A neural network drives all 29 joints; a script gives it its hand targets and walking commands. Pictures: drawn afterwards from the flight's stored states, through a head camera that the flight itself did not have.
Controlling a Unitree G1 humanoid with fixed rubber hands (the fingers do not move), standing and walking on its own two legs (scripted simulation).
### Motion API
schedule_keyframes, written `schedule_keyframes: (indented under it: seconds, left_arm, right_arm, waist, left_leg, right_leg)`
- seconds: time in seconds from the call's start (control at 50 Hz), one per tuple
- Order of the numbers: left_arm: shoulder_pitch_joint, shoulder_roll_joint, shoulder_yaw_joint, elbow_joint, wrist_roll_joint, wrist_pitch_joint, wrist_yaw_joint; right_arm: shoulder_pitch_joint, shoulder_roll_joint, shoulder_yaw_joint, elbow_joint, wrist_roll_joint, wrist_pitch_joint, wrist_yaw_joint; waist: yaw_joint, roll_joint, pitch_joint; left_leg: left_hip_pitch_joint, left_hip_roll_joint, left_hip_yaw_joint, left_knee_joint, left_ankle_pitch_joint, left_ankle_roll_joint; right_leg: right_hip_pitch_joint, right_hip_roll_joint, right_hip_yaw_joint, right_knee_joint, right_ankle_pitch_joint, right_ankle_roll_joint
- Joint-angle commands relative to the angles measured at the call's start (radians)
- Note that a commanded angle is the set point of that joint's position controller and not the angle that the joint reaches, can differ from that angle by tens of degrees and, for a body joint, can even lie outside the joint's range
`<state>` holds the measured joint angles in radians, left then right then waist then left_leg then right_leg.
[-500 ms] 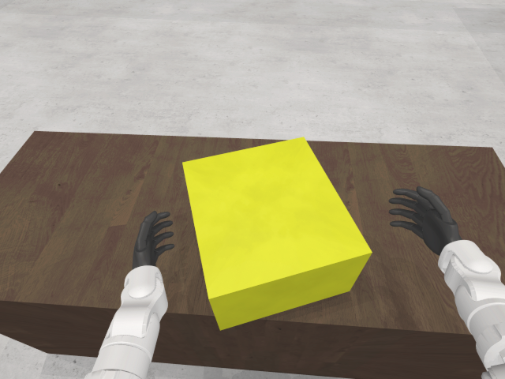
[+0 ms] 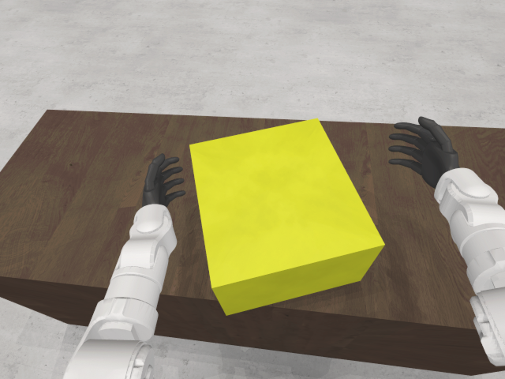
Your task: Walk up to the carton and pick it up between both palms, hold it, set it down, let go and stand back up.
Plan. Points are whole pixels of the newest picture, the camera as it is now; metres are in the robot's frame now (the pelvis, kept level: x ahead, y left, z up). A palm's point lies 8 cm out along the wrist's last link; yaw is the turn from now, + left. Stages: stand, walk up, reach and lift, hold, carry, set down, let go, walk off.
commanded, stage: reach and lift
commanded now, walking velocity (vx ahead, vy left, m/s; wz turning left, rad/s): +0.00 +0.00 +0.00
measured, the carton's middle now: (274, 212) +0.44 +0.05 -0.09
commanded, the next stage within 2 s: none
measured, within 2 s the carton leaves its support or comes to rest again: neither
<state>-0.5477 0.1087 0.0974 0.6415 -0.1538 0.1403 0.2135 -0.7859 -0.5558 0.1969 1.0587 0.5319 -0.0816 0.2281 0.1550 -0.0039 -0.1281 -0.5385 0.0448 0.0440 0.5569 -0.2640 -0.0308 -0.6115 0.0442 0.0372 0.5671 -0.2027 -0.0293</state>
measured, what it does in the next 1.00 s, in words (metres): stands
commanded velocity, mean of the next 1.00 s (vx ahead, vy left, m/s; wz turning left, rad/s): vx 0.00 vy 0.00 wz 0.00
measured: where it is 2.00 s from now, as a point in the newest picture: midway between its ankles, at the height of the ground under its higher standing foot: outside the picture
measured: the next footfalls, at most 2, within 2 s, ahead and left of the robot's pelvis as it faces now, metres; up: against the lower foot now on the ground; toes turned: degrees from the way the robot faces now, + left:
none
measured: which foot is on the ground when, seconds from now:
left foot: down 0.00-1.00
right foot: down 0.00-1.00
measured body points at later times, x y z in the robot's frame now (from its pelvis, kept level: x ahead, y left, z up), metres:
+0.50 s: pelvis +0.00 +0.00 -0.01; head +0.11 -0.02 +0.43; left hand +0.35 +0.25 -0.02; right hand +0.48 -0.20 +0.02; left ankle -0.01 +0.14 -0.73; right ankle +0.03 -0.09 -0.73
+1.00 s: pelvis +0.00 +0.00 -0.02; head +0.15 -0.02 +0.40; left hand +0.36 +0.25 -0.05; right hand +0.49 -0.19 -0.03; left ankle -0.01 +0.14 -0.73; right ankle +0.03 -0.09 -0.73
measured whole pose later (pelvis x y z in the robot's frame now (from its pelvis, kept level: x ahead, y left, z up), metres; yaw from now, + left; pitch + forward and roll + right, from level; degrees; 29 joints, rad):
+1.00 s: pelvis +0.00 +0.00 -0.02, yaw +0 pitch +33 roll +1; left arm -0.59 0.11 0.10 1.07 -0.21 -0.40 0.13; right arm -0.88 -0.49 0.24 1.37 0.46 -0.44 0.18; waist 0.19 0.00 -0.28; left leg -0.95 0.05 0.04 0.62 -0.25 -0.03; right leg -1.00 0.05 0.03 0.60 -0.17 -0.03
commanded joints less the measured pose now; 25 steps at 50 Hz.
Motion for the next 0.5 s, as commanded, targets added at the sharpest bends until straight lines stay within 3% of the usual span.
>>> schedule_keyframes:
  seconds: [0.0, 0.02, 0.04, 0.06, 0.08, 0.1, 0.12, 0.14, 0.16, 0.18, 0.2, 0.22, 0.24, 0.28, 0.32, 0.34, 0.36, 0.38, 0.4, 0.42, 0.44, 0.46, 0.48]
  left_arm:
    - [-0.396, 0.215, 0.13, -0.095, 0.025, -0.077, -0.023]
    - [-0.401, 0.197, 0.111, -0.019, 0.006, -0.08, -0.03]
    - [-0.425, 0.23, 0.128, 0.039, -0.006, -0.092, -0.034]
    - [-0.433, 0.223, 0.126, 0.066, -0.007, -0.103, -0.042]
    - [-0.379, 0.209, 0.133, 0.1, 0.009, -0.124, -0.05]
    - [-0.417, 0.22, 0.112, 0.054, -0.002, -0.143, -0.047]
    - [-0.437, 0.196, 0.11, 0.067, -0.014, -0.173, -0.049]
    - [-0.404, 0.19, 0.116, 0.052, 0.013, -0.2, -0.05]
    - [-0.366, 0.191, 0.129, 0.107, 0.011, -0.218, -0.054]
    - [-0.324, 0.151, 0.109, 0.115, 0.024, -0.231, -0.055]
    - [-0.369, 0.153, 0.092, 0.093, 0.02, -0.261, -0.052]
    - [-0.337, 0.143, 0.083, 0.135, 0.005, -0.286, -0.056]
    - [-0.368, 0.128, 0.056, 0.171, -0.008, -0.304, -0.061]
    - [-0.375, 0.121, 0.033, 0.26, -0.025, -0.349, -0.068]
    - [-0.418, 0.159, 0.033, 0.275, -0.055, -0.4, -0.065]
    - [-0.403, 0.137, 0.015, 0.382, -0.059, -0.405, -0.071]
    - [-0.396, 0.134, 0.009, 0.33, -0.063, -0.415, -0.068]
    - [-0.374, 0.162, 0.034, 0.343, -0.06, -0.447, -0.072]
    - [-0.418, 0.179, 0.05, 0.225, -0.052, -0.47, -0.061]
    - [-0.452, 0.17, 0.023, 0.293, -0.068, -0.483, -0.063]
    - [-0.381, 0.132, 0.009, 0.361, -0.063, -0.481, -0.066]
    - [-0.402, 0.123, -0.007, 0.324, -0.065, -0.488, -0.065]
    - [-0.369, 0.122, 0.012, 0.365, -0.082, -0.497, -0.074]
  right_arm:
    - [-0.478, -0.247, -0.003, 0.018, -0.025, -0.041, -0.013]
    - [-0.505, -0.223, 0.012, 0.004, -0.025, -0.042, -0.014]
    - [-0.522, -0.21, 0.053, 0.026, -0.011, -0.03, -0.018]
    - [-0.513, -0.202, 0.035, 0.053, -0.029, -0.034, -0.023]
    - [-0.494, -0.169, 0.06, 0.095, -0.024, -0.041, -0.016]
    - [-0.491, -0.187, 0.043, 0.099, -0.028, -0.053, -0.016]
    - [-0.536, -0.177, 0.026, 0.062, -0.039, -0.08, -0.021]
    - [-0.481, -0.188, 0.019, 0.134, -0.043, -0.096, -0.019]
    - [-0.48, -0.171, 0.052, 0.096, -0.039, -0.121, -0.02]
    - [-0.447, -0.175, 0.025, 0.185, -0.058, -0.134, -0.022]
    - [-0.47, -0.175, 0.026, 0.169, -0.049, -0.156, -0.015]
    - [-0.461, -0.15, 0.061, 0.176, -0.043, -0.171, -0.021]
    - [-0.474, -0.144, 0.057, 0.164, -0.06, -0.183, -0.021]
    - [-0.492, -0.128, 0.057, 0.201, -0.058, -0.211, -0.018]
    - [-0.513, -0.103, 0.092, 0.143, -0.051, -0.233, -0.023]
    - [-0.513, -0.092, 0.108, 0.197, -0.044, -0.231, -0.021]
    - [-0.507, -0.111, 0.083, 0.145, -0.05, -0.246, -0.025]
    - [-0.496, -0.125, 0.078, 0.168, -0.052, -0.269, -0.03]
    - [-0.487, -0.132, 0.057, 0.112, -0.055, -0.289, -0.033]
    - [-0.499, -0.129, 0.058, 0.188, -0.058, -0.288, -0.028]
    - [-0.472, -0.12, 0.073, 0.248, -0.059, -0.286, -0.022]
    - [-0.456, -0.126, 0.072, 0.269, -0.065, -0.286, -0.016]
    - [-0.474, -0.111, 0.106, 0.23, -0.057, -0.292, -0.021]
  waist:
    - [0.103, -0.05, -0.594]
    - [0.107, -0.093, -0.58]
    - [0.133, -0.111, -0.547]
    - [0.115, -0.136, -0.53]
    - [0.128, -0.142, -0.502]
    - [0.121, -0.099, -0.546]
    - [0.117, -0.137, -0.601]
    - [0.1, -0.085, -0.597]
    - [0.134, -0.112, -0.622]
    - [0.109, -0.075, -0.606]
    - [0.11, -0.029, -0.633]
    - [0.12, -0.09, -0.615]
    - [0.105, -0.088, -0.591]
    - [0.11, -0.095, -0.588]
    - [0.144, -0.143, -0.631]
    - [0.135, -0.138, -0.577]
    - [0.125, -0.132, -0.614]
    - [0.133, -0.13, -0.691]
    - [0.125, -0.095, -0.799]
    - [0.111, -0.086, -0.76]
    - [0.109, -0.113, -0.69]
    - [0.095, -0.088, -0.708]
    - [0.117, -0.15, -0.718]
  left_leg:
    - [-0.047, -0.045, 0.038, -0.065, 0.422, -0.046]
    - [-0.079, -0.052, 0.041, -0.062, 0.4, -0.035]
    - [-0.135, -0.057, 0.046, -0.063, 0.359, -0.024]
    - [-0.167, -0.054, 0.041, -0.064, 0.34, -0.027]
    - [-0.174, -0.052, 0.054, -0.072, 0.325, -0.02]
    - [-0.146, -0.055, 0.05, -0.081, 0.329, -0.026]
    - [-0.156, -0.049, 0.044, -0.053, 0.354, -0.027]
    - [-0.09, -0.045, 0.048, -0.052, 0.4, -0.039]
    - [-0.115, -0.043, 0.053, -0.031, 0.426, -0.035]
    - [-0.076, -0.043, 0.041, -0.025, 0.473, -0.051]
    - [-0.067, -0.041, 0.034, -0.028, 0.458, -0.056]
    - [-0.077, -0.04, 0.039, -0.011, 0.443, -0.042]
    - [-0.087, -0.035, 0.038, -0.016, 0.426, -0.04]
    - [-0.122, -0.032, 0.032, -0.005, 0.384, -0.036]
    - [-0.178, -0.032, 0.043, -0.003, 0.336, -0.018]
    - [-0.196, -0.031, 0.044, 0.003, 0.296, -0.016]
    - [-0.17, -0.027, 0.046, 0.008, 0.334, -0.027]
    - [-0.174, -0.037, 0.055, 0.031, 0.374, -0.032]
    - [-0.117, -0.032, 0.055, 0.035, 0.426, -0.043]
    - [-0.154, -0.033, 0.06, 0.043, 0.393, -0.044]
    - [-0.155, -0.029, 0.055, 0.042, 0.381, -0.042]
    - [-0.159, -0.028, 0.051, 0.05, 0.375, -0.044]
    - [-0.182, -0.023, 0.049, 0.071, 0.386, -0.031]
  right_leg:
    - [0.505, 0.046, -0.013, -0.039, 0.377, -0.007]
    - [0.487, 0.04, -0.011, -0.038, 0.382, -0.002]
    - [0.51, 0.025, 0.011, -0.037, 0.34, 0.003]
    - [0.534, 0.009, 0.019, -0.029, 0.378, 0.013]
    - [0.544, 0.015, 0.014, -0.033, 0.337, 0.015]
    - [0.528, 0.018, 0.006, -0.031, 0.336, 0.016]
    - [0.503, 0.021, -0.002, -0.013, 0.36, 0.015]
    - [0.484, 0.035, -0.012, -0.015, 0.358, 0.008]
    - [0.514, 0.022, -0.012, 0.001, 0.429, 0.016]
    - [0.453, 0.039, -0.017, -0.005, 0.417, -0.003]
    - [0.41, 0.044, -0.027, -0.004, 0.344, -0.003]
    - [0.383, 0.038, -0.023, -0.009, 0.33, 0.006]
    - [0.37, 0.034, -0.03, -0.013, 0.321, 0.0]
    - [0.316, 0.032, -0.029, 0.005, 0.267, 0.004]
    - [0.33, 0.015, -0.021, 0.021, 0.239, 0.022]
    - [0.264, 0.017, -0.023, 0.028, 0.175, 0.023]
    - [0.282, 0.023, -0.029, 0.037, 0.209, 0.016]
    - [0.298, 0.03, -0.028, 0.048, 0.26, 0.019]
    - [0.308, 0.034, -0.04, 0.054, 0.304, 0.016]
    - [0.27, 0.03, -0.042, 0.062, 0.271, 0.019]
    - [0.202, 0.038, -0.054, 0.066, 0.234, 0.02]
    - [0.168, 0.036, -0.051, 0.07, 0.211, 0.017]
    - [0.19, 0.029, -0.04, 0.07, 0.222, 0.025]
